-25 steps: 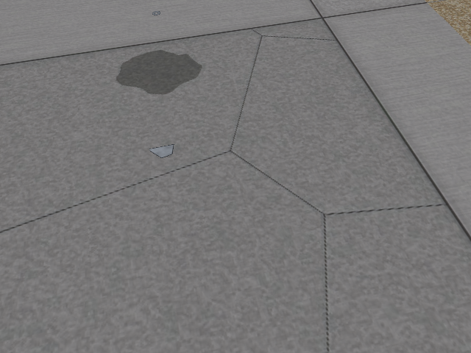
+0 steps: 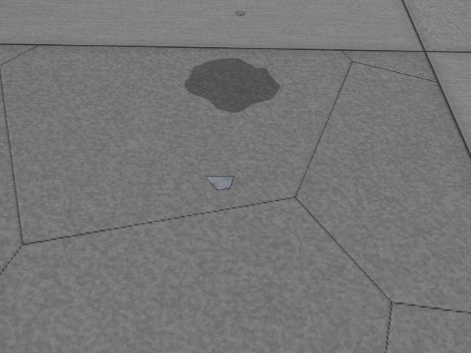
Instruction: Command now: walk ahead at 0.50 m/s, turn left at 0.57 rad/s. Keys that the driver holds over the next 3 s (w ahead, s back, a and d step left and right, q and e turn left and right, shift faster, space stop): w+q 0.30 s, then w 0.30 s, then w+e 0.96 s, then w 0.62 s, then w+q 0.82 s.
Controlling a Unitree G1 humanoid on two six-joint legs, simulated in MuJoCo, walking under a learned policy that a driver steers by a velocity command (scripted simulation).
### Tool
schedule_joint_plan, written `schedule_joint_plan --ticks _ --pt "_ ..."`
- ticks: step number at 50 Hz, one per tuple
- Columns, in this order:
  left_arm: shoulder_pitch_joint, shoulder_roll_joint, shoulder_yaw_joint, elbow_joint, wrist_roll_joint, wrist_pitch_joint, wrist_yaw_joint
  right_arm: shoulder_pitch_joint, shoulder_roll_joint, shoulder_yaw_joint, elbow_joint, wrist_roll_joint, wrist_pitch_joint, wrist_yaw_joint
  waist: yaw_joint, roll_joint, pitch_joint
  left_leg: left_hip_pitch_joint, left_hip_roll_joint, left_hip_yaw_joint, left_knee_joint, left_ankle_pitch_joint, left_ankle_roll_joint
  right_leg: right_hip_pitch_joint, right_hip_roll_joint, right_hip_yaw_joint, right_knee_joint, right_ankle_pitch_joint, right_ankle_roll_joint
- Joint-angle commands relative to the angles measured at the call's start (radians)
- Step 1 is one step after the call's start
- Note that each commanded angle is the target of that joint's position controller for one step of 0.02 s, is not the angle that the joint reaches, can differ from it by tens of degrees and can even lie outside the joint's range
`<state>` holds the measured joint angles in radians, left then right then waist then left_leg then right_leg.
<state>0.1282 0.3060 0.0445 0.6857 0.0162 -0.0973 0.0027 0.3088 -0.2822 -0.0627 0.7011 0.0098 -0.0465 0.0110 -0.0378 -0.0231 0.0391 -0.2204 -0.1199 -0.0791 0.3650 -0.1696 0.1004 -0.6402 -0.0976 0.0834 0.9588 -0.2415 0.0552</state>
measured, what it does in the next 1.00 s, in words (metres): walks ahead: right foot, then left foot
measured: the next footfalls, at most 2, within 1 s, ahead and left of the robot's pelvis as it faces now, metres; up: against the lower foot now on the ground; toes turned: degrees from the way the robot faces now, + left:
right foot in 0.22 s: +0.31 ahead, -0.15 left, +0.00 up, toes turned +12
left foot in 0.72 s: +0.49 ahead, +0.18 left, +0.00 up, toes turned +16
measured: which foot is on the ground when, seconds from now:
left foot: down 0.00-0.22, up 0.24-0.70, down 0.72-1.00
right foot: up 0.00-0.20, down 0.22-0.72, up 0.74-1.00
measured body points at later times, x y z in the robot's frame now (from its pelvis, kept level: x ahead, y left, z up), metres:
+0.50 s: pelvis +0.27 -0.04 +0.00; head +0.29 -0.04 +0.45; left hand +0.23 +0.24 -0.11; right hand +0.51 -0.25 -0.09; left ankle +0.31 +0.13 -0.68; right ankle +0.27 -0.15 -0.74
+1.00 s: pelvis +0.50 +0.08 +0.00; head +0.52 +0.09 +0.45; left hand +0.61 +0.37 -0.11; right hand +0.60 -0.19 -0.11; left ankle +0.45 +0.17 -0.74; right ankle +0.63 -0.07 -0.67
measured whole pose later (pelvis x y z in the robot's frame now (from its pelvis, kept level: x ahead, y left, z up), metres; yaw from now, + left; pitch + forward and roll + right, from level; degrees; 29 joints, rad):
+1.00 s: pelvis +0.50 +0.08 +0.00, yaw +8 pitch +1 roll +2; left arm 0.19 0.31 0.07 0.78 -0.03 -0.03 -0.01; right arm 0.32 -0.26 -0.07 0.80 -0.02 -0.09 0.01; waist -0.05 -0.05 0.02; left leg -0.07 -0.02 0.16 0.26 -0.20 0.04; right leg -0.68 -0.10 0.07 0.98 -0.12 0.02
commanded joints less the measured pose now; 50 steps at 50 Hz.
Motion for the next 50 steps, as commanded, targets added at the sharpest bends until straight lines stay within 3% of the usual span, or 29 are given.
schedule_joint_plan --ticks 1,4,6,8,10,11,12,13,14,15,16,19,23,26,29,32,33,34,35,36,37,38,39,40,41,42,44,46,50 --pt "-0.042 0.041 0.006 -0.062 0.003 -0.002 0.000 -0.038 -0.172 -0.047 -0.069 0.009 -0.012 -0.020 0.012 0.081 -0.043 -0.080 0.193 -0.159 -0.123 0.240 0.151 0.095 0.044 -0.042 -0.212 0.206 0.026" --pt "-0.136 0.048 0.006 -0.084 -0.015 -0.011 -0.012 0.019 -0.181 -0.050 -0.046 0.013 -0.002 -0.025 -0.032 0.104 -0.048 -0.069 0.196 -0.199 -0.097 0.127 0.120 0.167 0.092 -0.037 -0.365 0.325 0.024" --pt "-0.155 0.074 0.016 -0.093 -0.022 -0.018 -0.019 0.041 -0.173 -0.049 -0.036 0.019 0.003 -0.027 -0.032 0.114 -0.050 -0.008 0.221 -0.265 -0.047 0.068 0.109 0.176 0.097 -0.007 -0.426 0.295 0.010" --pt "-0.137 0.101 0.030 -0.092 -0.025 -0.027 -0.023 0.038 -0.169 -0.049 -0.034 0.017 0.007 -0.029 -0.012 0.137 -0.052 0.045 0.247 -0.331 0.011 0.047 0.093 0.206 0.097 0.009 -0.457 0.219 -0.018" --pt "-0.021 0.124 0.049 -0.064 -0.023 -0.035 -0.018 0.015 -0.141 -0.042 -0.043 0.012 0.011 -0.028 0.056 0.151 -0.085 0.036 0.214 -0.338 0.114 0.082 0.058 0.367 0.095 -0.015 -0.514 0.181 -0.064" --pt "0.097 0.161 0.064 -0.052 -0.006 -0.040 -0.011 0.013 -0.088 -0.023 -0.056 0.005 0.007 -0.024 0.112 0.102 -0.187 -0.033 0.162 -0.281 0.311 0.054 0.022 0.577 -0.007 0.068 -0.501 0.154 -0.118" --pt "0.219 0.243 0.083 -0.038 0.012 -0.035 -0.004 0.115 -0.020 -0.002 -0.076 0.009 0.000 -0.024 0.104 -0.118 -0.335 -0.309 0.028 -0.138 0.644 -0.248 -0.051 0.927 -0.235 0.403 -0.531 0.041 -0.244" --pt "0.266 0.232 0.086 -0.006 -0.010 -0.022 -0.014 0.161 -0.067 -0.002 -0.090 0.031 -0.006 -0.025 0.093 -0.317 -0.360 -0.538 0.049 -0.093 0.862 -0.440 -0.076 0.994 -0.353 0.748 -0.632 -0.245 -0.330" --pt "0.213 0.143 0.064 -0.027 -0.017 -0.018 -0.012 0.095 -0.155 -0.024 -0.074 0.034 -0.002 -0.027 0.118 -0.167 -0.222 -0.595 0.105 -0.113 0.944 -0.350 -0.087 0.884 -0.307 0.652 -0.669 -0.349 -0.291" --pt "0.169 0.108 0.052 -0.033 -0.013 -0.009 -0.008 0.008 -0.172 -0.031 -0.088 0.021 0.005 -0.027 0.121 -0.092 -0.129 -0.588 0.137 -0.073 0.949 -0.269 -0.092 0.767 -0.261 0.485 -0.670 -0.257 -0.249" --pt "0.136 0.087 0.043 -0.026 -0.006 -0.005 -0.009 -0.034 -0.153 -0.030 -0.098 0.008 0.006 -0.025 0.104 -0.052 -0.070 -0.554 0.161 -0.063 0.908 -0.211 -0.094 0.656 -0.210 0.376 -0.691 -0.129 -0.236" --pt "0.116 0.056 0.032 0.005 -0.004 -0.013 -0.013 -0.025 -0.085 -0.021 -0.096 0.015 0.010 -0.014 0.058 -0.094 -0.030 -0.454 0.195 -0.044 0.797 -0.152 -0.091 0.520 -0.135 0.198 -0.756 0.052 -0.237" --pt "0.135 0.105 0.046 0.048 -0.018 -0.019 -0.016 -0.103 -0.046 -0.002 -0.116 -0.001 0.006 -0.007 0.058 -0.053 -0.017 -0.474 0.211 -0.017 0.586 -0.049 -0.104 0.527 -0.146 0.095 -0.804 0.210 -0.277" --pt "0.151 0.131 0.050 0.072 -0.029 -0.008 -0.014 -0.193 -0.029 0.012 -0.128 0.000 -0.010 0.008 0.087 -0.047 -0.007 -0.418 0.211 0.033 0.393 0.097 -0.105 0.526 -0.119 0.008 -0.812 0.261 -0.258" --pt "0.212 0.154 0.052 0.107 -0.040 0.005 -0.014 -0.283 -0.033 0.015 -0.149 0.009 -0.018 0.020 0.120 -0.050 0.006 -0.360 0.188 0.068 0.273 0.147 -0.100 0.550 -0.127 -0.019 -0.801 0.262 -0.243" --pt "0.250 0.168 0.054 0.139 -0.051 0.022 -0.014 -0.329 -0.056 0.007 -0.174 0.012 -0.026 0.028 0.112 -0.063 0.026 -0.323 0.168 0.071 0.191 0.080 -0.069 0.607 -0.165 0.012 -0.758 0.313 -0.228" --pt "0.247 0.178 0.056 0.145 -0.053 0.029 -0.012 -0.303 -0.071 -0.001 -0.170 0.011 -0.030 0.029 0.086 -0.069 0.015 -0.268 0.154 0.078 0.159 0.058 -0.057 0.616 -0.169 0.019 -0.721 0.369 -0.218" --pt "0.229 0.186 0.055 0.146 -0.056 0.034 -0.009 -0.224 -0.095 -0.015 -0.148 0.006 -0.033 0.026 0.030 -0.065 -0.026 -0.137 0.129 0.097 0.109 0.074 -0.038 0.601 -0.148 -0.002 -0.634 0.491 -0.199" --pt "0.232 0.166 0.046 0.146 -0.052 0.035 -0.007 -0.087 -0.142 -0.041 -0.104 -0.002 -0.033 0.017 -0.036 -0.045 -0.116 0.081 0.122 0.100 0.097 0.093 -0.013 0.541 -0.096 -0.040 -0.469 0.565 -0.170" --pt "0.219 0.104 0.020 0.116 -0.026 0.028 -0.008 0.097 -0.218 -0.065 -0.075 -0.019 -0.028 0.001 -0.113 0.049 -0.270 0.382 0.307 -0.086 0.136 0.118 0.048 0.343 -0.037 -0.081 -0.171 0.325 -0.125" --pt "0.331 -0.010 -0.015 0.094 -0.026 0.013 -0.009 0.132 -0.289 -0.074 -0.068 -0.027 -0.019 -0.003 -0.056 0.310 -0.402 0.638 0.548 -0.509 0.039 -0.050 0.186 -0.002 0.114 -0.085 0.163 -0.302 -0.066" --pt "0.281 0.099 0.014 0.112 -0.051 0.004 -0.009 0.136 -0.193 -0.052 -0.067 -0.021 -0.020 -0.002 -0.095 0.207 -0.369 0.571 0.531 -0.568 -0.028 -0.175 0.178 -0.092 0.083 0.036 0.291 -0.336 -0.067" --pt "0.209 0.138 0.030 0.086 -0.067 0.002 -0.011 0.078 -0.154 -0.037 -0.060 -0.013 -0.024 -0.001 -0.079 0.182 -0.226 0.460 0.498 -0.417 -0.049 -0.150 0.140 -0.148 0.043 0.027 0.311 -0.252 -0.075" --pt "0.173 0.125 0.030 0.081 -0.060 0.005 -0.007 0.015 -0.121 -0.026 -0.058 -0.011 -0.029 0.002 -0.047 0.143 -0.158 0.344 0.453 -0.309 -0.078 -0.087 0.118 -0.123 0.005 0.008 0.280 -0.169 -0.071" --pt "0.159 0.116 0.033 0.080 -0.047 0.013 -0.005 -0.037 -0.089 -0.018 -0.054 -0.013 -0.035 0.006 -0.018 0.142 -0.102 0.248 0.417 -0.226 -0.115 -0.028 0.106 -0.093 -0.017 0.008 0.236 -0.109 -0.065" --pt "0.182 0.099 0.035 0.088 -0.045 0.027 -0.005 -0.069 -0.072 -0.015 -0.050 -0.020 -0.044 0.008 0.014 0.158 -0.079 0.173 0.394 -0.158 -0.151 0.022 0.094 -0.032 -0.037 0.016 0.215 -0.064 -0.059" --pt "0.198 0.054 0.030 0.093 -0.049 0.051 -0.005 -0.096 -0.066 -0.020 -0.030 -0.022 -0.062 0.007 0.044 0.132 -0.054 0.100 0.387 -0.071 -0.203 0.110 0.098 0.011 -0.041 0.014 0.193 -0.022 -0.047" --pt "0.164 0.039 0.030 0.076 -0.045 0.065 -0.004 -0.096 -0.084 -0.029 -0.008 -0.026 -0.072 0.000 0.052 0.102 -0.023 0.085 0.391 0.001 -0.229 0.186 0.100 -0.025 -0.042 0.027 0.145 0.040 -0.036" --pt "0.067 0.021 0.023 0.042 -0.039 0.063 -0.022 -0.081 -0.115 -0.039 0.027 -0.026 -0.067 -0.015 0.030 0.081 0.010 0.110 0.367 0.141 -0.245 0.228 0.078 -0.039 -0.032 0.005 -0.075 0.236 -0.038"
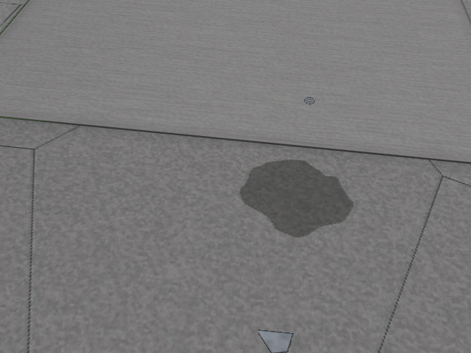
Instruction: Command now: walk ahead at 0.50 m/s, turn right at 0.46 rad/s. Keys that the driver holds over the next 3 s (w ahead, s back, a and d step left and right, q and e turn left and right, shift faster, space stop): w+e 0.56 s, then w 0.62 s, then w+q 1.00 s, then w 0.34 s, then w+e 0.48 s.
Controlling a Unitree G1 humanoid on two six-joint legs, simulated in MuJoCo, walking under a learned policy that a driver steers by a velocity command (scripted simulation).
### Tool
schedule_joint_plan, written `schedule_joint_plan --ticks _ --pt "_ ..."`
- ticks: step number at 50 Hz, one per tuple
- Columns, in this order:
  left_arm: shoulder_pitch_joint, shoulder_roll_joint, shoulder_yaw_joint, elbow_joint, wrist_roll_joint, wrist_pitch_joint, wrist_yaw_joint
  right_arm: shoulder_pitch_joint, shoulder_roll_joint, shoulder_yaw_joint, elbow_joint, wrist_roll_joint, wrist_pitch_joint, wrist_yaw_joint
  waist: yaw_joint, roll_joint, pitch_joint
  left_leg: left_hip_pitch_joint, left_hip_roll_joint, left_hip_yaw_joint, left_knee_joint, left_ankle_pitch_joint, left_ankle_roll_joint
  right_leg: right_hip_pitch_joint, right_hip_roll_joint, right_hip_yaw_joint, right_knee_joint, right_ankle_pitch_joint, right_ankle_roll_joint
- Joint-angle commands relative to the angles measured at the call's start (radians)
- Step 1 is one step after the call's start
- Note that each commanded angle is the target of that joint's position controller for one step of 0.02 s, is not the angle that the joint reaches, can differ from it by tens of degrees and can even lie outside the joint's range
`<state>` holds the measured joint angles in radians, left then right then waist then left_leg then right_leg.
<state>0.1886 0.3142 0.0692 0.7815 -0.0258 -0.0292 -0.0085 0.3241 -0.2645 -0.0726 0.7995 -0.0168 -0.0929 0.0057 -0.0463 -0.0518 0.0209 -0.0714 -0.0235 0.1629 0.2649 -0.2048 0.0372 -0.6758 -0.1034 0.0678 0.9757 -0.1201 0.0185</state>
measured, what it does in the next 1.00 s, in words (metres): walks ahead, turning right: right foot, then left foot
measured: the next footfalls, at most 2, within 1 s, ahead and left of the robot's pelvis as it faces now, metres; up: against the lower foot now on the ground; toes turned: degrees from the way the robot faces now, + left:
right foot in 0.24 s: +0.29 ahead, -0.15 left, +0.00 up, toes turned -11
left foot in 0.72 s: +0.61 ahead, -0.04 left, +0.00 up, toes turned -26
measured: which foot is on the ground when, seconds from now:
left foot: down 0.00-0.24, up 0.26-0.70, down 0.72-1.00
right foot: up 0.00-0.22, down 0.24-0.74, up 0.76-1.00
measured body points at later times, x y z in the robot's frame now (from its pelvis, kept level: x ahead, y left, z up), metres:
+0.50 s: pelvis +0.27 -0.08 +0.00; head +0.30 -0.11 +0.45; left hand +0.42 +0.17 -0.11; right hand +0.38 -0.39 -0.09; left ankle +0.43 +0.07 -0.68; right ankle +0.25 -0.15 -0.75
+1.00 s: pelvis +0.55 -0.12 +0.00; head +0.58 -0.12 +0.45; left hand +0.82 +0.04 -0.10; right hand +0.46 -0.38 -0.12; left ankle +0.58 -0.02 -0.75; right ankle +0.56 -0.30 -0.68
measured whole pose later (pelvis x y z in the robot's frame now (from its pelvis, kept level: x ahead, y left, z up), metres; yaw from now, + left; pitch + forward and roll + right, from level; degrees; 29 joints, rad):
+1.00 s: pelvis +0.55 -0.12 +0.00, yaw -26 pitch +1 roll +1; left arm 0.18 0.29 0.05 0.69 0.00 -0.06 0.00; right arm 0.35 -0.26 -0.05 0.84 0.00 -0.09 0.02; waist -0.06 -0.04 0.02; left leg -0.14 -0.06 0.01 0.29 -0.18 0.05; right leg -0.62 -0.08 0.05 0.90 -0.21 0.00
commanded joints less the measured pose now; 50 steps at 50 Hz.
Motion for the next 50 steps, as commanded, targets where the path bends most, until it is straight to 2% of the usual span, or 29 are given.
schedule_joint_plan --ticks 1,4,7,9,10,11,12,13,14,15,16,17,18,21,23,26,31,34,35,36,37,38,39,40,41,42,44,47,50 --pt "-0.029 0.008 -0.006 -0.065 0.004 -0.007 -0.018 -0.089 -0.143 -0.032 -0.065 0.003 -0.018 -0.013 0.025 0.103 0.039 -0.035 0.270 -0.074 -0.149 0.264 0.136 0.008 -0.021 -0.001 -0.147 0.151 -0.006" --pt "-0.132 0.002 -0.013 -0.110 0.006 -0.008 -0.036 -0.039 -0.172 -0.042 -0.035 0.016 -0.005 -0.019 -0.013 0.084 0.073 0.031 0.295 -0.026 -0.142 0.268 0.125 0.000 -0.012 -0.047 -0.259 0.163 -0.030" --pt "-0.186 0.018 -0.010 -0.151 0.006 -0.005 -0.051 -0.012 -0.193 -0.052 -0.010 0.033 0.016 -0.020 -0.019 0.091 0.083 0.136 0.321 0.006 -0.081 0.358 0.104 -0.012 0.006 -0.087 -0.320 0.072 -0.068" --pt "-0.158 0.044 0.005 -0.164 0.007 -0.001 -0.056 -0.023 -0.222 -0.059 -0.008 0.040 0.031 -0.024 0.016 0.121 0.038 0.173 0.322 0.036 0.036 0.664 0.082 0.082 0.063 -0.146 -0.330 -0.029 -0.106" --pt "-0.090 0.068 0.020 -0.155 0.006 0.003 -0.055 -0.033 -0.236 -0.062 -0.011 0.044 0.040 -0.027 0.059 0.137 -0.012 0.175 0.313 0.050 0.151 0.825 0.069 0.181 0.105 -0.177 -0.328 -0.077 -0.129" --pt "0.049 0.108 0.046 -0.122 0.002 0.005 -0.048 -0.051 -0.236 -0.060 -0.015 0.049 0.048 -0.029 0.141 0.125 -0.084 0.124 0.282 0.078 0.341 0.882 0.043 0.372 0.155 -0.196 -0.382 -0.048 -0.162" --pt "0.222 0.183 0.084 -0.076 0.001 0.014 -0.031 -0.040 -0.212 -0.048 -0.025 0.038 0.044 -0.034 0.217 0.069 -0.174 -0.074 0.240 0.083 0.613 0.692 -0.002 0.673 0.138 -0.102 -0.414 -0.010 -0.206" --pt "0.221 0.310 0.106 -0.074 -0.011 0.012 -0.017 0.053 -0.060 -0.001 -0.081 -0.010 0.023 -0.021 0.106 -0.225 -0.237 -0.552 0.053 0.040 0.996 -0.244 -0.079 1.018 -0.133 0.439 -0.479 -0.118 -0.386" --pt "0.241 0.255 0.083 -0.115 0.000 -0.006 -0.022 -0.017 -0.100 0.004 -0.093 0.021 -0.019 -0.009 0.156 -0.129 -0.409 -0.677 -0.016 -0.225 1.141 -0.406 -0.073 1.100 -0.236 0.790 -0.664 -0.295 -0.465" --pt "0.211 0.187 0.064 -0.108 0.010 -0.022 -0.026 -0.132 -0.164 -0.013 -0.124 0.063 -0.042 0.000 0.181 -0.058 -0.274 -0.768 0.039 -0.259 1.137 -0.314 -0.045 1.024 -0.215 0.664 -0.702 -0.248 -0.401" --pt "0.160 0.159 0.055 -0.110 0.007 -0.031 -0.025 -0.156 -0.153 -0.006 -0.133 0.059 -0.054 -0.003 0.143 -0.005 -0.179 -0.753 0.082 -0.254 1.056 -0.227 -0.025 0.886 -0.174 0.541 -0.697 -0.177 -0.365" --pt "0.087 0.120 0.043 -0.121 0.006 -0.033 -0.022 -0.153 -0.154 -0.010 -0.119 0.031 -0.056 -0.011 0.097 0.039 -0.112 -0.688 0.117 -0.253 0.964 -0.172 -0.029 0.739 -0.133 0.437 -0.698 -0.063 -0.334" --pt "0.041 0.093 0.033 -0.140 0.019 -0.035 -0.017 -0.133 -0.166 -0.018 -0.111 0.016 -0.047 -0.013 0.058 0.020 -0.092 -0.608 0.140 -0.261 0.906 -0.133 -0.033 0.636 -0.103 0.370 -0.714 0.034 -0.323" --pt "0.032 0.106 0.035 -0.149 0.019 -0.039 -0.004 -0.120 -0.135 -0.016 -0.111 0.002 -0.015 -0.011 0.028 0.023 -0.064 -0.534 0.135 -0.236 0.787 -0.079 -0.073 0.499 -0.066 0.282 -0.754 0.184 -0.327" --pt "0.062 0.133 0.043 -0.137 0.014 -0.039 0.010 -0.185 -0.109 -0.005 -0.132 -0.001 -0.005 -0.013 0.043 0.025 -0.034 -0.542 0.117 -0.220 0.657 0.026 -0.101 0.452 -0.036 0.226 -0.762 0.213 -0.312" --pt "0.102 0.139 0.046 -0.122 0.007 -0.030 0.022 -0.300 -0.079 0.009 -0.158 0.004 -0.009 -0.004 0.089 -0.009 -0.013 -0.479 0.070 -0.214 0.417 0.234 -0.111 0.410 0.020 0.177 -0.748 0.117 -0.258" --pt "0.183 0.122 0.041 -0.084 0.001 -0.020 0.026 -0.384 -0.106 0.006 -0.180 0.022 -0.027 0.021 0.129 -0.034 -0.010 -0.430 0.045 -0.233 0.252 0.298 -0.085 0.506 -0.030 0.253 -0.676 0.013 -0.230" --pt "0.186 0.121 0.042 -0.070 0.009 -0.013 0.027 -0.340 -0.133 -0.006 -0.173 0.021 -0.039 0.027 0.099 -0.071 -0.009 -0.383 0.041 -0.217 0.217 0.177 -0.036 0.587 -0.068 0.303 -0.600 0.101 -0.210" --pt "0.173 0.112 0.038 -0.073 0.010 -0.011 0.026 -0.271 -0.146 -0.016 -0.153 0.017 -0.043 0.023 0.059 -0.074 -0.034 -0.288 0.024 -0.191 0.179 0.162 -0.009 0.590 -0.043 0.290 -0.535 0.205 -0.193" --pt "0.168 0.078 0.025 -0.080 0.016 -0.012 0.022 -0.160 -0.179 -0.031 -0.131 0.006 -0.048 0.017 0.005 -0.053 -0.124 -0.106 0.069 -0.225 0.190 0.175 0.036 0.556 0.011 0.247 -0.379 0.268 -0.164" --pt "0.210 0.036 0.007 -0.096 0.031 -0.016 0.024 -0.011 -0.243 -0.047 -0.116 -0.005 -0.048 0.014 -0.031 0.085 -0.276 0.185 0.240 -0.436 0.228 0.174 0.123 0.378 0.097 0.167 -0.087 0.072 -0.117" --pt "0.334 -0.004 -0.006 -0.097 -0.001 -0.027 0.023 0.077 -0.286 -0.063 -0.062 0.004 -0.034 0.026 0.007 0.403 -0.347 0.416 0.403 -0.886 0.082 -0.107 0.261 0.046 0.216 0.084 0.204 -0.436 -0.051" --pt "0.277 0.089 0.008 -0.084 -0.012 -0.032 0.024 0.067 -0.192 -0.039 -0.068 0.034 -0.031 0.031 -0.025 0.268 -0.253 0.374 0.396 -0.938 0.024 -0.334 0.236 -0.075 0.158 0.144 0.306 -0.437 -0.050" --pt "0.156 0.124 0.018 -0.106 -0.010 -0.033 0.022 0.005 -0.149 -0.024 -0.076 0.033 -0.025 0.026 -0.038 0.171 -0.124 0.251 0.363 -0.788 0.011 -0.302 0.199 -0.109 0.120 0.116 0.316 -0.347 -0.052" --pt "0.089 0.113 0.014 -0.122 0.004 -0.035 0.023 -0.044 -0.138 -0.016 -0.085 0.019 -0.019 0.025 -0.021 0.103 -0.062 0.135 0.322 -0.680 -0.005 -0.186 0.183 -0.085 0.083 0.077 0.283 -0.279 -0.052" --pt "0.061 0.098 0.015 -0.133 0.017 -0.040 0.019 -0.074 -0.120 -0.009 -0.082 0.012 -0.016 0.023 0.001 0.096 -0.022 0.055 0.289 -0.609 -0.026 -0.082 0.183 -0.063 0.049 0.062 0.221 -0.228 -0.050" --pt "0.083 0.065 0.012 -0.128 0.015 -0.040 0.012 -0.084 -0.097 0.001 -0.074 0.007 -0.019 0.019 0.033 0.147 -0.030 -0.013 0.239 -0.510 -0.061 0.049 0.176 0.016 0.015 0.039 0.139 -0.185 -0.043" --pt "0.037 0.025 -0.003 -0.147 0.022 -0.037 0.010 -0.057 -0.136 -0.007 -0.048 0.023 -0.021 0.013 0.030 0.141 -0.016 -0.042 0.239 -0.425 -0.104 0.178 0.201 0.002 -0.001 0.001 0.000 -0.143 -0.017" --pt "-0.055 0.002 -0.016 -0.167 0.023 -0.043 0.004 -0.032 -0.167 -0.013 -0.029 0.028 -0.011 0.005 0.002 0.125 -0.004 -0.048 0.216 -0.340 -0.124 0.227 0.184 0.026 0.003 -0.022 -0.195 0.022 -0.005"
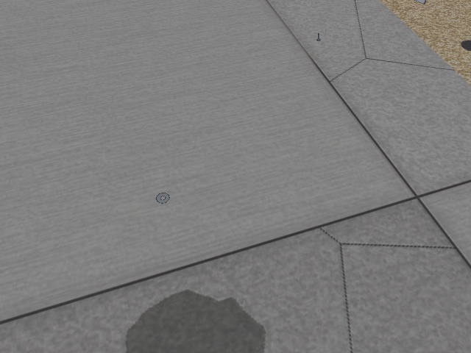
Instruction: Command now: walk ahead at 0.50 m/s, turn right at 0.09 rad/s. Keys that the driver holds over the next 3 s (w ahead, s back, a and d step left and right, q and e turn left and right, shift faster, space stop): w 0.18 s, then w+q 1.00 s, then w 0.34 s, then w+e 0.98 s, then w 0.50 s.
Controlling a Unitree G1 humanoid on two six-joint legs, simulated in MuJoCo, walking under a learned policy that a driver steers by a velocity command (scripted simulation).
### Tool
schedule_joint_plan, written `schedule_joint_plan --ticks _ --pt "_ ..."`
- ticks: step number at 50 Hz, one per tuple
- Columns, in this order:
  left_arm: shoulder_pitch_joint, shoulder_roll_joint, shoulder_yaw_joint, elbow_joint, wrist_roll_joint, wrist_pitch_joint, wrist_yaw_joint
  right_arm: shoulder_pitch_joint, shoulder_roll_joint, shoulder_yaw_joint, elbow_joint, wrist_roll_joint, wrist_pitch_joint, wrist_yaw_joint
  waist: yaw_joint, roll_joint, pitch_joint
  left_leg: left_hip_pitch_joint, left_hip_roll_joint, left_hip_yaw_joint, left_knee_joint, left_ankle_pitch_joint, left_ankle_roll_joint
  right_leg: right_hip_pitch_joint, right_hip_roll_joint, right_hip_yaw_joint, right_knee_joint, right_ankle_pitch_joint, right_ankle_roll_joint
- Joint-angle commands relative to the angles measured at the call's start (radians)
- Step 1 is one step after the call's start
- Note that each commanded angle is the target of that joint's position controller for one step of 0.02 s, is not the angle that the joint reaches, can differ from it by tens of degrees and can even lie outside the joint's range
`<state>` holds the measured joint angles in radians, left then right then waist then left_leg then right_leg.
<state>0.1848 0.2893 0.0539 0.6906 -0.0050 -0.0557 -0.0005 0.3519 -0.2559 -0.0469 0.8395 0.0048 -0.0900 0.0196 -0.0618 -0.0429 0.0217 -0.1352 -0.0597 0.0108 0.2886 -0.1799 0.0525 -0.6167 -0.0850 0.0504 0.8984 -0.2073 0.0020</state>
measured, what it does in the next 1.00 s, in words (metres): walks ahead, turning left: right foot, then left foot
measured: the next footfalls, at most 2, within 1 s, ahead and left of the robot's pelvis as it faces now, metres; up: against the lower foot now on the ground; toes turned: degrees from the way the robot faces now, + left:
right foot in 0.24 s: +0.30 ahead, -0.15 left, +0.00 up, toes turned -1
left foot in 0.78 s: +0.56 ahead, +0.12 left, +0.00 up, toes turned +19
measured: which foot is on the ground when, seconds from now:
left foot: down 0.00-0.24, up 0.26-0.76, down 0.78-1.00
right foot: up 0.00-0.22, down 0.24-0.78, up 0.80-1.00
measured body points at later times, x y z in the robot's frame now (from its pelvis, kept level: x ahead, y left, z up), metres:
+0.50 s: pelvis +0.27 -0.07 +0.00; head +0.29 -0.07 +0.45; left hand +0.30 +0.22 -0.11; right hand +0.43 -0.33 -0.12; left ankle +0.34 +0.11 -0.67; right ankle +0.26 -0.15 -0.75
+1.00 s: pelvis +0.53 +0.04 +0.00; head +0.56 +0.07 +0.44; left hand +0.59 +0.36 -0.10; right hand +0.72 -0.18 -0.11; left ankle +0.52 +0.11 -0.75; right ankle +0.65 -0.11 -0.67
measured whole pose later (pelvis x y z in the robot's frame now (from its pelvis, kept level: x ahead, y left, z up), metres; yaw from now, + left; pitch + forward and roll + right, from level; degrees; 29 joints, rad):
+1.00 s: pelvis +0.53 +0.04 +0.00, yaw +24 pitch +1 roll +0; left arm 0.12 0.30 0.06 0.73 0.01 -0.10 0.00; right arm 0.30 -0.28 -0.07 0.73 0.01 -0.05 0.02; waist -0.04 -0.02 0.05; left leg -0.23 -0.11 -0.05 0.38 -0.16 0.10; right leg -0.60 -0.10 0.07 1.01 -0.28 0.04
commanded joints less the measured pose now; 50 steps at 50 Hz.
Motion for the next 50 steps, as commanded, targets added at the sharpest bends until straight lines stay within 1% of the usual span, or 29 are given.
schedule_joint_plan --ticks 1,5,8,10,11,12,13,14,15,16,17,19,22,24,28,33,34,36,37,38,39,40,41,42,43,44,45,47,50 --pt "-0.082 0.023 -0.003 -0.082 0.000 -0.019 -0.008 -0.048 -0.181 -0.039 -0.061 0.010 -0.010 -0.010 0.007 0.117 0.001 0.012 0.242 -0.161 -0.148 0.211 0.159 -0.011 -0.007 -0.014 -0.179 0.163 0.012" --pt "-0.190 0.030 -0.004 -0.110 -0.012 -0.028 -0.024 0.027 -0.192 -0.038 -0.020 0.018 0.004 -0.011 -0.030 0.117 0.024 0.046 0.260 -0.134 -0.127 0.214 0.141 0.048 0.026 -0.034 -0.315 0.254 0.006" --pt "-0.221 0.052 0.002 -0.129 -0.014 -0.033 -0.037 0.043 -0.208 -0.043 0.002 0.022 0.020 -0.016 -0.014 0.126 0.035 0.131 0.304 -0.148 -0.078 0.268 0.120 0.057 0.038 -0.031 -0.374 0.176 -0.031" --pt "-0.131 0.086 0.020 -0.108 -0.008 -0.037 -0.036 0.026 -0.222 -0.046 0.005 0.024 0.031 -0.021 0.053 0.128 -0.014 0.136 0.290 -0.130 0.042 0.474 0.093 0.220 0.071 -0.058 -0.426 0.139 -0.065" --pt "0.007 0.128 0.044 -0.068 -0.002 -0.037 -0.028 0.023 -0.207 -0.038 0.003 0.022 0.033 -0.022 0.122 0.109 -0.102 0.082 0.242 -0.100 0.202 0.556 0.069 0.430 0.080 -0.065 -0.442 0.152 -0.094" --pt "0.194 0.200 0.066 -0.037 0.013 -0.035 -0.016 0.009 -0.156 -0.016 -0.027 0.000 0.030 -0.022 0.199 0.024 -0.254 -0.112 0.184 -0.064 0.490 0.341 0.031 0.736 -0.089 0.104 -0.398 0.182 -0.156" --pt "0.247 0.273 0.080 -0.019 0.015 -0.026 -0.016 0.139 -0.038 0.020 -0.043 0.002 0.012 -0.019 0.144 -0.247 -0.390 -0.484 0.023 -0.026 0.835 -0.316 -0.031 1.041 -0.329 0.534 -0.483 -0.001 -0.299" --pt "0.259 0.173 0.056 -0.019 0.008 -0.023 -0.015 0.090 -0.141 -0.005 -0.024 0.024 0.000 -0.016 0.186 -0.158 -0.365 -0.587 0.054 -0.146 0.962 -0.398 -0.028 0.992 -0.320 0.621 -0.560 -0.150 -0.287" --pt "0.196 0.139 0.042 -0.017 0.005 -0.025 -0.013 0.003 -0.191 -0.023 -0.052 0.043 -0.005 -0.014 0.177 -0.109 -0.212 -0.641 0.095 -0.141 0.983 -0.312 -0.021 0.868 -0.289 0.472 -0.586 -0.128 -0.245" --pt "0.130 0.115 0.033 -0.019 0.007 -0.028 -0.013 -0.044 -0.181 -0.023 -0.061 0.039 -0.004 -0.017 0.146 -0.059 -0.139 -0.613 0.138 -0.117 0.949 -0.226 -0.025 0.741 -0.245 0.358 -0.615 -0.054 -0.221" --pt "0.079 0.085 0.025 -0.016 0.010 -0.033 -0.017 -0.064 -0.169 -0.027 -0.063 0.025 0.003 -0.019 0.118 -0.047 -0.079 -0.585 0.161 -0.114 0.903 -0.168 -0.032 0.640 -0.209 0.274 -0.652 0.012 -0.209" --pt "0.031 0.061 0.023 -0.004 0.018 -0.050 -0.020 -0.023 -0.131 -0.028 -0.049 0.026 0.030 -0.020 0.068 -0.069 -0.051 -0.488 0.190 -0.119 0.866 -0.099 -0.044 0.521 -0.173 0.161 -0.719 0.092 -0.197" --pt "0.023 0.079 0.033 0.029 0.020 -0.068 -0.015 -0.047 -0.096 -0.027 -0.062 0.023 0.056 -0.022 0.048 -0.031 -0.009 -0.516 0.195 -0.130 0.813 -0.022 -0.061 0.472 -0.175 0.045 -0.768 0.208 -0.203" --pt "0.038 0.093 0.039 0.051 0.024 -0.068 -0.007 -0.091 -0.091 -0.027 -0.079 0.019 0.058 -0.019 0.056 -0.015 0.008 -0.560 0.192 -0.140 0.727 0.072 -0.068 0.493 -0.169 -0.021 -0.778 0.254 -0.200" --pt "0.058 0.122 0.045 0.077 0.017 -0.057 0.006 -0.208 -0.070 -0.016 -0.115 0.015 0.048 0.006 0.095 0.003 0.041 -0.531 0.177 -0.071 0.502 0.248 -0.057 0.518 -0.146 -0.149 -0.793 0.282 -0.169" --pt "0.142 0.156 0.057 0.127 -0.003 -0.024 0.013 -0.353 -0.063 -0.008 -0.195 0.016 0.048 0.035 0.144 0.015 0.084 -0.582 0.157 -0.001 0.360 0.184 -0.014 0.689 -0.197 -0.209 -0.735 0.370 -0.153" --pt "0.144 0.163 0.060 0.132 -0.008 -0.015 0.014 -0.361 -0.068 -0.010 -0.208 0.017 0.048 0.041 0.137 0.007 0.080 -0.573 0.145 0.018 0.346 0.141 0.000 0.719 -0.205 -0.221 -0.703 0.444 -0.145" --pt "0.126 0.192 0.067 0.128 -0.013 0.000 0.021 -0.326 -0.096 -0.025 -0.221 0.016 0.053 0.047 0.096 -0.030 0.028 -0.468 0.085 0.077 0.342 0.039 0.037 0.752 -0.205 -0.251 -0.582 0.771 -0.122" --pt "0.116 0.205 0.070 0.125 -0.015 0.009 0.026 -0.257 -0.121 -0.040 -0.212 0.017 0.056 0.046 0.052 -0.048 -0.020 -0.371 0.045 0.104 0.347 -0.011 0.059 0.751 -0.200 -0.263 -0.470 0.923 -0.110" --pt "0.099 0.210 0.070 0.120 -0.019 0.017 0.031 -0.126 -0.163 -0.066 -0.182 0.020 0.058 0.040 -0.026 -0.041 -0.089 -0.189 0.004 0.114 0.300 0.009 0.092 0.697 -0.175 -0.284 -0.289 0.959 -0.086" --pt "0.097 0.195 0.061 0.108 -0.012 0.013 0.036 0.046 -0.233 -0.102 -0.139 0.021 0.066 0.022 -0.109 0.012 -0.176 0.109 0.023 0.021 0.249 0.050 0.137 0.503 -0.135 -0.289 -0.025 0.768 -0.044" --pt "0.187 0.048 0.015 0.056 0.029 -0.011 0.019 0.064 -0.353 -0.126 -0.132 0.029 0.067 0.005 -0.012 0.285 -0.250 0.484 0.293 -0.494 0.216 -0.035 0.311 0.022 0.043 -0.255 0.353 -0.142 0.027" --pt "0.122 0.078 0.009 0.039 0.003 -0.055 0.005 0.076 -0.305 -0.105 -0.170 0.020 0.052 0.008 -0.047 0.215 -0.410 0.577 0.405 -0.864 0.036 -0.173 0.402 -0.127 0.133 -0.001 0.516 -0.396 0.028" --pt "0.009 0.139 0.026 0.006 -0.038 -0.081 -0.007 0.051 -0.239 -0.085 -0.163 0.010 0.039 0.011 -0.077 0.149 -0.285 0.506 0.376 -0.724 0.002 -0.125 0.338 -0.219 0.071 0.050 0.510 -0.311 0.001" --pt "-0.015 0.127 0.020 -0.005 -0.038 -0.094 -0.006 -0.001 -0.208 -0.077 -0.166 0.013 0.031 0.010 -0.037 0.094 -0.186 0.364 0.333 -0.594 0.004 -0.056 0.299 -0.202 0.028 0.043 0.424 -0.226 -0.017" --pt "-0.014 0.127 0.023 0.007 -0.011 -0.095 0.002 -0.073 -0.174 -0.066 -0.176 0.014 0.028 0.009 0.011 0.047 -0.112 0.212 0.290 -0.492 -0.005 0.053 0.269 -0.142 -0.006 0.037 0.327 -0.177 -0.011" --pt "0.005 0.140 0.033 0.014 0.005 -0.085 0.005 -0.119 -0.145 -0.056 -0.194 0.003 0.026 0.005 0.048 0.067 -0.090 0.108 0.262 -0.428 -0.023 0.148 0.258 -0.063 -0.029 0.043 0.269 -0.140 -0.004" --pt "0.030 0.125 0.034 0.015 0.016 -0.061 0.003 -0.142 -0.150 -0.056 -0.208 0.001 0.025 -0.002 0.080 0.074 -0.070 -0.001 0.236 -0.380 -0.058 0.239 0.261 0.005 -0.031 0.030 0.194 -0.111 0.025" --pt "-0.043 0.081 0.019 -0.012 0.022 -0.042 0.006 -0.107 -0.193 -0.068 -0.196 0.007 0.024 -0.022 0.067 0.075 -0.032 -0.102 0.194 -0.291 -0.074 0.290 0.243 0.018 -0.008 0.000 0.009 0.019 0.068"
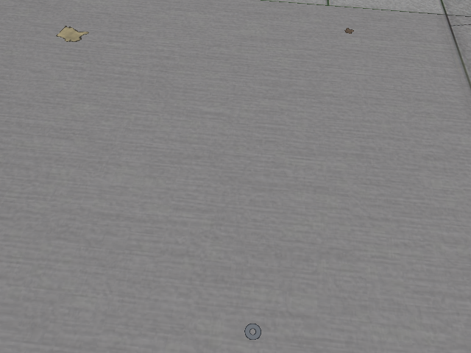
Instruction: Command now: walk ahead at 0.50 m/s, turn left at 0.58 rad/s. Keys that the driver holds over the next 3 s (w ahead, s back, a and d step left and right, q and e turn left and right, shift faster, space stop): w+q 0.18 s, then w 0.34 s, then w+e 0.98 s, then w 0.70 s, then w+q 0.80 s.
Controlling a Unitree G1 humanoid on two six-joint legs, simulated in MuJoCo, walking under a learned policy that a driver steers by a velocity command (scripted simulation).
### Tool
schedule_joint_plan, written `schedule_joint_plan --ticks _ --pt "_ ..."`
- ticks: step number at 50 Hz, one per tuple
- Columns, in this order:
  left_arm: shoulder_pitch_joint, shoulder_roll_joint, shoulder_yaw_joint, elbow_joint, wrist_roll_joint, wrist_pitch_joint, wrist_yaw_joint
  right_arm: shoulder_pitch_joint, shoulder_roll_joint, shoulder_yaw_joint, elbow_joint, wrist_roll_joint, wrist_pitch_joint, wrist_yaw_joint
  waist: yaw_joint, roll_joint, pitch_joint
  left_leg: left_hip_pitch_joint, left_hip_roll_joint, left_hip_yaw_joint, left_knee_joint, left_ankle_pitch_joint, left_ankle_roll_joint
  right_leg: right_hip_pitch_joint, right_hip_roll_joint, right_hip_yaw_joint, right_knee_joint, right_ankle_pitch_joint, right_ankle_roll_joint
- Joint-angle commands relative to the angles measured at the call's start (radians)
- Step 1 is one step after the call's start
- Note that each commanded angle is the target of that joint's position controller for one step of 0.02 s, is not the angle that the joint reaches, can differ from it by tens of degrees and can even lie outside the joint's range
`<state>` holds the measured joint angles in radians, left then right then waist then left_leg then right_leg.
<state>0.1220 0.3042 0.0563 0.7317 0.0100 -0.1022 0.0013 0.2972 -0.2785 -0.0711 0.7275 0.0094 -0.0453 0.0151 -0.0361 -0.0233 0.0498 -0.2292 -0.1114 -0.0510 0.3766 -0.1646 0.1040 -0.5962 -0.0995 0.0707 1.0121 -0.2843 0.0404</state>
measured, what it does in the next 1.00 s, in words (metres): walks ahead: right foot, then left foot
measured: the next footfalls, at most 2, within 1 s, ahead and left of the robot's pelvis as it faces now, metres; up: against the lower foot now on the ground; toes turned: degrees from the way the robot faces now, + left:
right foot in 0.24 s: +0.33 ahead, -0.14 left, +0.00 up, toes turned +12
left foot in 0.74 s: +0.53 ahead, +0.16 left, +0.00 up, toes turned +7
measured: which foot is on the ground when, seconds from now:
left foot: down 0.00-0.26, up 0.28-0.72, down 0.74-1.00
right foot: up 0.00-0.22, down 0.24-0.74, up 0.76-1.00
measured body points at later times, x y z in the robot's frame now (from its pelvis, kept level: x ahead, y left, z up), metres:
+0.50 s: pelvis +0.28 -0.05 +0.00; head +0.30 -0.05 +0.45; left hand +0.26 +0.23 -0.12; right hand +0.49 -0.28 -0.10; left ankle +0.30 +0.11 -0.68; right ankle +0.29 -0.15 -0.74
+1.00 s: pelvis +0.52 +0.05 +0.00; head +0.54 +0.06 +0.45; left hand +0.66 +0.33 -0.11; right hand +0.59 -0.23 -0.11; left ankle +0.49 +0.15 -0.74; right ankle +0.61 -0.11 -0.67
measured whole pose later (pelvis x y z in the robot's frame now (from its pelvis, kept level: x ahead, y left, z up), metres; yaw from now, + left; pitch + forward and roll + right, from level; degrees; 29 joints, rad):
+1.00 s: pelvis +0.52 +0.05 +0.00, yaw +0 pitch +1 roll +2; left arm 0.21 0.32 0.07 0.76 -0.02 -0.03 -0.01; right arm 0.31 -0.27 -0.07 0.81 -0.01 -0.09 0.01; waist -0.04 -0.05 0.02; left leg -0.10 -0.02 0.14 0.28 -0.20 0.03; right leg -0.66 -0.10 0.05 1.00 -0.18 0.01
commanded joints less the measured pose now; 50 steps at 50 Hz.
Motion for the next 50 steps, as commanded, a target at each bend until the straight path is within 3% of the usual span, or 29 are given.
schedule_joint_plan --ticks 1,4,7,10,11,12,13,14,15,16,17,18,19,21,24,26,30,33,35,36,37,38,39,40,41,43,45,50 --pt "-0.022 0.054 0.011 -0.063 0.007 0.004 0.002 -0.040 -0.175 -0.046 -0.079 0.005 -0.018 -0.022 0.025 0.064 -0.051 -0.029 0.221 -0.204 -0.158 0.245 0.170 0.016 0.020 -0.023 -0.191 0.176 0.034" --pt "-0.130 0.039 0.001 -0.089 -0.004 -0.003 -0.009 0.007 -0.180 -0.048 -0.064 0.011 -0.008 -0.030 -0.024 0.095 -0.044 -0.059 0.188 -0.192 -0.139 0.128 0.124 0.099 0.074 -0.031 -0.397 0.357 0.038" --pt "-0.175 0.071 0.010 -0.110 -0.018 -0.012 -0.020 0.053 -0.175 -0.048 -0.045 0.019 0.000 -0.032 -0.037 0.110 -0.044 0.004 0.221 -0.271 -0.082 0.049 0.107 0.124 0.090 0.002 -0.482 0.356 0.022" --pt "-0.126 0.107 0.027 -0.101 -0.020 -0.026 -0.028 0.048 -0.166 -0.047 -0.043 0.013 0.006 -0.037 -0.001 0.147 -0.054 0.082 0.258 -0.348 0.010 0.049 0.085 0.173 0.087 0.010 -0.520 0.248 -0.019" --pt "-0.061 0.112 0.033 -0.081 -0.017 -0.031 -0.027 0.040 -0.149 -0.042 -0.043 0.010 0.008 -0.036 0.033 0.155 -0.072 0.084 0.244 -0.342 0.058 0.087 0.069 0.253 0.091 -0.012 -0.552 0.244 -0.042" --pt "0.033 0.138 0.047 -0.058 -0.004 -0.036 -0.022 0.049 -0.108 -0.027 -0.044 0.004 0.006 -0.033 0.075 0.139 -0.137 0.065 0.194 -0.301 0.180 0.147 0.039 0.406 0.063 -0.002 -0.563 0.237 -0.078" --pt "0.175 0.187 0.058 -0.045 0.010 -0.038 -0.017 0.071 -0.054 -0.005 -0.057 -0.012 0.004 -0.031 0.124 0.024 -0.274 -0.047 0.130 -0.220 0.458 -0.002 0.001 0.646 -0.099 0.169 -0.551 0.189 -0.142" --pt "0.266 0.272 0.082 0.011 0.011 -0.024 -0.025 0.234 -0.004 0.010 -0.066 0.025 -0.007 -0.028 0.058 -0.333 -0.366 -0.402 -0.006 -0.108 0.780 -0.410 -0.071 0.929 -0.296 0.659 -0.666 -0.055 -0.325" --pt "0.253 0.172 0.062 0.002 -0.019 -0.022 -0.033 0.198 -0.111 -0.006 -0.041 0.035 -0.010 -0.033 0.095 -0.203 -0.287 -0.534 0.060 -0.154 0.895 -0.401 -0.078 0.894 -0.294 0.748 -0.735 -0.319 -0.312" --pt "0.203 0.116 0.045 -0.007 -0.021 -0.017 -0.030 0.066 -0.162 -0.020 -0.059 0.028 -0.009 -0.033 0.121 -0.108 -0.159 -0.563 0.092 -0.140 0.913 -0.308 -0.075 0.777 -0.249 0.590 -0.744 -0.287 -0.267" --pt "0.150 0.102 0.035 -0.015 -0.007 -0.011 -0.029 -0.004 -0.152 -0.018 -0.075 0.013 -0.009 -0.036 0.105 -0.039 -0.103 -0.533 0.125 -0.103 0.888 -0.243 -0.075 0.666 -0.204 0.469 -0.752 -0.162 -0.244" --pt "0.123 0.082 0.028 -0.009 -0.002 -0.006 -0.028 -0.044 -0.137 -0.017 -0.089 -0.001 -0.014 -0.033 0.090 -0.034 -0.054 -0.520 0.151 -0.095 0.831 -0.197 -0.077 0.583 -0.170 0.388 -0.768 -0.049 -0.248" --pt "0.113 0.068 0.020 -0.005 0.005 -0.008 -0.024 -0.039 -0.119 -0.016 -0.091 0.000 -0.017 -0.026 0.064 -0.062 -0.049 -0.469 0.180 -0.086 0.784 -0.164 -0.075 0.532 -0.140 0.324 -0.785 0.034 -0.239" --pt "0.124 0.060 0.017 0.010 -0.005 -0.011 -0.022 -0.022 -0.084 -0.009 -0.085 0.004 -0.017 -0.019 0.049 -0.087 -0.059 -0.429 0.195 -0.050 0.708 -0.151 -0.083 0.502 -0.114 0.250 -0.814 0.137 -0.248" --pt "0.152 0.111 0.030 0.034 -0.018 -0.010 -0.016 -0.102 -0.049 0.009 -0.114 -0.006 -0.019 -0.015 0.065 -0.062 -0.038 -0.448 0.213 -0.016 0.537 -0.072 -0.103 0.486 -0.124 0.178 -0.857 0.239 -0.273" --pt "0.166 0.131 0.033 0.046 -0.021 -0.003 -0.012 -0.161 -0.036 0.018 -0.125 -0.004 -0.025 -0.009 0.083 -0.055 -0.033 -0.419 0.209 0.002 0.409 0.036 -0.109 0.479 -0.107 0.118 -0.869 0.271 -0.260" --pt "0.243 0.145 0.034 0.082 -0.037 0.015 -0.010 -0.281 -0.040 0.020 -0.152 0.004 -0.040 0.004 0.119 -0.051 -0.010 -0.309 0.159 0.028 0.221 0.168 -0.125 0.455 -0.089 0.088 -0.844 0.305 -0.240" --pt "0.268 0.159 0.038 0.098 -0.043 0.031 -0.003 -0.312 -0.069 0.010 -0.167 0.009 -0.053 0.015 0.103 -0.063 -0.005 -0.254 0.143 0.010 0.139 0.141 -0.107 0.500 -0.122 0.137 -0.791 0.289 -0.217" --pt "0.252 0.170 0.041 0.100 -0.043 0.040 0.002 -0.231 -0.102 -0.007 -0.145 0.007 -0.059 0.012 0.039 -0.068 -0.040 -0.103 0.128 0.023 0.079 0.116 -0.079 0.492 -0.115 0.138 -0.703 0.359 -0.187" --pt "0.252 0.148 0.033 0.097 -0.037 0.040 0.003 -0.120 -0.140 -0.028 -0.111 0.000 -0.059 0.003 -0.015 -0.053 -0.111 0.076 0.129 0.028 0.065 0.103 -0.054 0.451 -0.064 0.104 -0.573 0.434 -0.160" --pt "0.232 0.088 0.010 0.069 -0.018 0.035 0.000 0.047 -0.204 -0.048 -0.090 -0.020 -0.059 -0.009 -0.093 0.021 -0.250 0.341 0.286 -0.115 0.099 0.096 0.008 0.297 -0.002 0.059 -0.301 0.283 -0.119" --pt "0.351 -0.018 -0.021 0.044 -0.020 0.020 0.002 0.121 -0.286 -0.065 -0.071 -0.029 -0.043 -0.012 -0.055 0.294 -0.391 0.637 0.534 -0.497 0.040 -0.020 0.142 -0.038 0.128 -0.040 0.041 -0.219 -0.055" --pt "0.339 0.067 -0.002 0.057 -0.047 0.012 0.003 0.136 -0.207 -0.048 -0.061 -0.021 -0.038 -0.008 -0.076 0.271 -0.384 0.593 0.535 -0.639 -0.045 -0.211 0.169 -0.151 0.096 0.047 0.197 -0.300 -0.051" --pt "0.260 0.128 0.018 0.040 -0.059 0.013 0.003 0.078 -0.153 -0.031 -0.060 -0.011 -0.040 -0.008 -0.073 0.201 -0.238 0.480 0.498 -0.499 -0.068 -0.229 0.131 -0.206 0.055 0.051 0.242 -0.218 -0.056" --pt "0.214 0.123 0.020 0.033 -0.052 0.018 0.005 0.014 -0.120 -0.019 -0.060 -0.011 -0.042 -0.007 -0.048 0.161 -0.165 0.365 0.453 -0.382 -0.094 -0.165 0.105 -0.185 0.019 0.031 0.226 -0.138 -0.054" --pt "0.196 0.095 0.026 0.029 -0.038 0.038 0.003 -0.073 -0.069 -0.005 -0.051 -0.020 -0.051 -0.002 0.009 0.157 -0.074 0.187 0.391 -0.221 -0.164 -0.027 0.083 -0.109 -0.024 0.035 0.158 -0.043 -0.046" --pt "0.197 0.051 0.020 0.021 -0.040 0.060 -0.001 -0.102 -0.072 -0.012 -0.035 -0.021 -0.064 -0.002 0.037 0.140 -0.047 0.109 0.384 -0.130 -0.216 0.071 0.087 -0.065 -0.036 0.028 0.127 0.000 -0.036" --pt "0.101 0.026 0.013 -0.026 -0.032 0.072 -0.017 -0.090 -0.123 -0.031 0.010 -0.022 -0.071 -0.016 0.034 0.082 -0.013 0.111 0.371 0.058 -0.254 0.206 0.085 -0.091 -0.036 0.020 -0.090 0.219 -0.024"
Over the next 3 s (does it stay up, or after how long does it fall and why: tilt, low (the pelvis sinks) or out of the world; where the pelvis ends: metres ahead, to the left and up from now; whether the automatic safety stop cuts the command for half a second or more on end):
stays up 1.60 -0.23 0.00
